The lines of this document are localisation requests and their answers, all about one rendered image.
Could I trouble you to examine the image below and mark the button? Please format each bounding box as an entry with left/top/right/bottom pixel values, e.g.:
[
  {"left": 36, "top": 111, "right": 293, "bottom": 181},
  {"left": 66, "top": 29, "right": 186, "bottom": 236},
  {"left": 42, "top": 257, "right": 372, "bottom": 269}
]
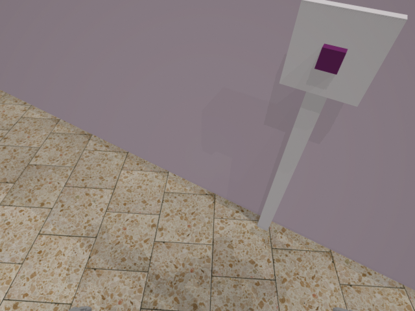
[{"left": 315, "top": 44, "right": 347, "bottom": 75}]

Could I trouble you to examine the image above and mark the panel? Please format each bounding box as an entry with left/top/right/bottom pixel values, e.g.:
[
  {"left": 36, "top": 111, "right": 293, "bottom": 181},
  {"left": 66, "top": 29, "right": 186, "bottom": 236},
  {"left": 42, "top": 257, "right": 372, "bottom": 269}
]
[{"left": 257, "top": 0, "right": 407, "bottom": 231}]

